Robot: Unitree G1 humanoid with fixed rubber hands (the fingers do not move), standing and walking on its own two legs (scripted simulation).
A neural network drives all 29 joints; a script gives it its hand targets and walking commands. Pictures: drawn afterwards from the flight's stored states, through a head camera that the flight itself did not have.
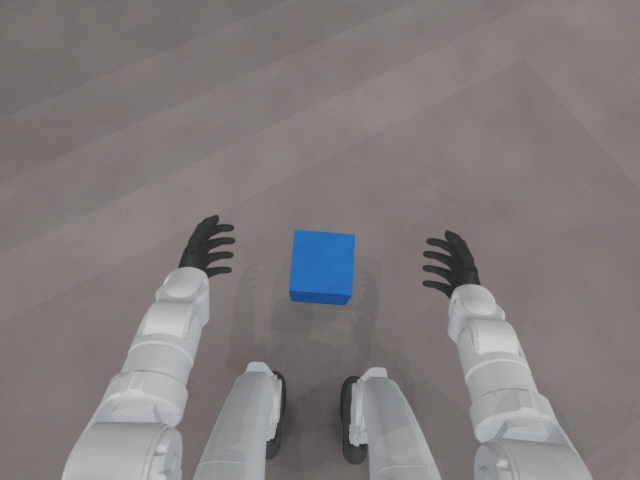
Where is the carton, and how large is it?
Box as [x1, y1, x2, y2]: [289, 230, 354, 304]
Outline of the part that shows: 295,230 289,282 289,293 291,300 344,304 351,295 354,234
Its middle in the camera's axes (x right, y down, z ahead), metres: +0.00 +0.08 +1.03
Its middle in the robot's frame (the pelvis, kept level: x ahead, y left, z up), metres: +0.48 -0.01 -0.60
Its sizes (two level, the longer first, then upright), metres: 0.154 0.152 0.177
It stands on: the floor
